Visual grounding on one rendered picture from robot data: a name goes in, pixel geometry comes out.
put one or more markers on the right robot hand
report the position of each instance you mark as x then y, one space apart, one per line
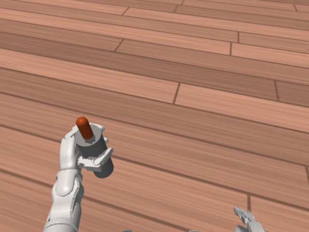
248 219

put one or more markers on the left robot arm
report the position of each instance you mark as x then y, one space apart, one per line
67 193

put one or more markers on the bottle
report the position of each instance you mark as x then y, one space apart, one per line
91 143

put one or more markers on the left robot hand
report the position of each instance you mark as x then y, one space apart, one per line
70 156

